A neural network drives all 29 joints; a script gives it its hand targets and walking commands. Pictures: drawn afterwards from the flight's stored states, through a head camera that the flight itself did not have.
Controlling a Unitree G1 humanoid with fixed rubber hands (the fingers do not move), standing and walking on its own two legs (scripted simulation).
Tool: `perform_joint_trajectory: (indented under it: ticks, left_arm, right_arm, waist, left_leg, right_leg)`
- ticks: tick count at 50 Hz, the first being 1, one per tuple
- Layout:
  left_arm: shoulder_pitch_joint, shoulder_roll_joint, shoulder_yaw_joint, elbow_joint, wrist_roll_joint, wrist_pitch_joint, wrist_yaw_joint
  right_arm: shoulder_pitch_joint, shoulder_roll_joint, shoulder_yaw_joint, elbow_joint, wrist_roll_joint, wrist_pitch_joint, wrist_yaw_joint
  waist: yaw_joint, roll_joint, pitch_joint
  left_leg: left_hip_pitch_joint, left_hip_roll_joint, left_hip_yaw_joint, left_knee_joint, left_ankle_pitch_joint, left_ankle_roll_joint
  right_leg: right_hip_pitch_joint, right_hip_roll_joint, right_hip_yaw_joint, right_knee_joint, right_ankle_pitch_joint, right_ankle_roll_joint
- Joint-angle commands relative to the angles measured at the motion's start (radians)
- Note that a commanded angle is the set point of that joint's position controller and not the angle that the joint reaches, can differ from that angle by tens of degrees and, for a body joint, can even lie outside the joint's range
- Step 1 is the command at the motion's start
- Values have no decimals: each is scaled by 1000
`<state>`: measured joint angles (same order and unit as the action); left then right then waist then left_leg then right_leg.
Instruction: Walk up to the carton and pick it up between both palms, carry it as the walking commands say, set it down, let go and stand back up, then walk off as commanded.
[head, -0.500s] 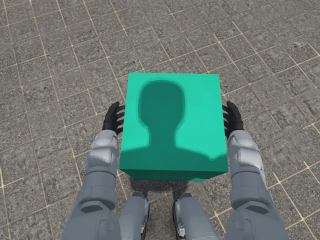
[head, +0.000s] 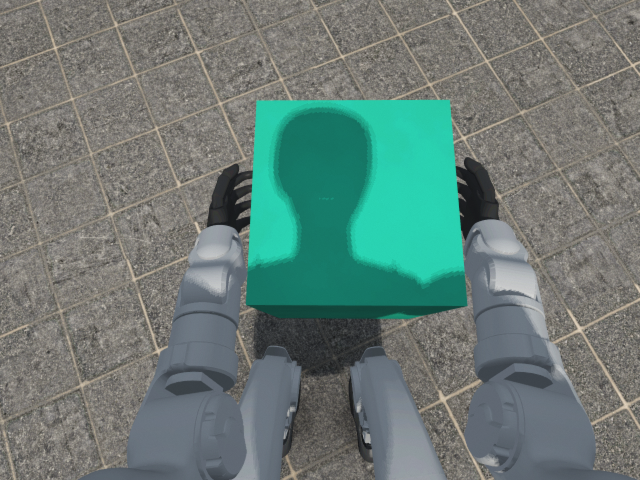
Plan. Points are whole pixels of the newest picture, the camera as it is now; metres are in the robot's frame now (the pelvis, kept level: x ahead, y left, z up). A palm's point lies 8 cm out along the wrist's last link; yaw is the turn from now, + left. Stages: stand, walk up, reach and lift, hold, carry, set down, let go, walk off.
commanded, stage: set down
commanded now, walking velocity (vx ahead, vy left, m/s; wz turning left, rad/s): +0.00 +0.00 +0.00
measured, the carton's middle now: (347, 230) +0.43 -0.03 -0.15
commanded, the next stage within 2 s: none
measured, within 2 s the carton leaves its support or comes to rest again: neither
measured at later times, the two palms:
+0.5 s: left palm (245, 226) +0.44 +0.12 -0.16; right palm (459, 223) +0.44 -0.20 -0.16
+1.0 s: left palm (260, 227) +0.46 +0.11 -0.25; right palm (444, 222) +0.47 -0.21 -0.25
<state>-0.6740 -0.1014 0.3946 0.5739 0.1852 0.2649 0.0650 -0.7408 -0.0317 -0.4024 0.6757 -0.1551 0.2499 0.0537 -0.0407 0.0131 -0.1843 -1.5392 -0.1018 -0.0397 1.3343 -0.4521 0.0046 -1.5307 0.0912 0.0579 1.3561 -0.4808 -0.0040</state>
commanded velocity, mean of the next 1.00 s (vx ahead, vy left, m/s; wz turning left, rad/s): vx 0.00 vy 0.00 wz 0.00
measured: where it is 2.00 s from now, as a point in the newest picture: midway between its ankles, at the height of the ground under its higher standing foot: (324, 429)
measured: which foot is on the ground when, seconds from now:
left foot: down 0.00-1.00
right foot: down 0.00-1.00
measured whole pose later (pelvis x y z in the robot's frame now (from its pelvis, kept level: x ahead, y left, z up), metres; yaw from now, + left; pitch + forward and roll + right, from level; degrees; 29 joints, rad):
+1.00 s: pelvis -0.04 -0.01 -0.14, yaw +1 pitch +45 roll +2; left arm -1.09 0.01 0.43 0.70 0.12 0.29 0.12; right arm -1.15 -0.19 -0.36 0.81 -0.12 0.28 0.00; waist -0.04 0.02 -0.03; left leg -2.07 -0.14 -0.04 1.80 -0.52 -0.04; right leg -2.07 0.13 0.04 1.83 -0.54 0.00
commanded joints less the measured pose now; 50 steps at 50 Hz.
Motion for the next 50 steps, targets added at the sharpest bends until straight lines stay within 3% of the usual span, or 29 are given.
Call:
perform_joint_trajectory:
  ticks: [1,27,50]
  left_arm:
    - [-628,-901,-548,-27,-103,-42,-165]
    - [-954,-825,-456,45,-129,-26,-140]
    - [-1145,-754,-447,34,-174,-29,-124]
  right_arm:
    - [-513,908,495,5,98,-10,195]
    - [-801,850,453,71,115,13,165]
    - [-969,772,474,72,151,15,166]
  waist:
    - [-18,-3,-848]
    - [-14,-25,-938]
    - [-27,-25,-1009]
  left_leg:
    - [475,-54,-5,-53,326,-33]
    - [181,-77,62,196,194,-34]
    - [37,-80,98,390,228,-44]
  right_leg:
    - [391,45,-4,-89,373,8]
    - [217,59,-41,122,262,19]
    - [100,48,-58,308,314,20]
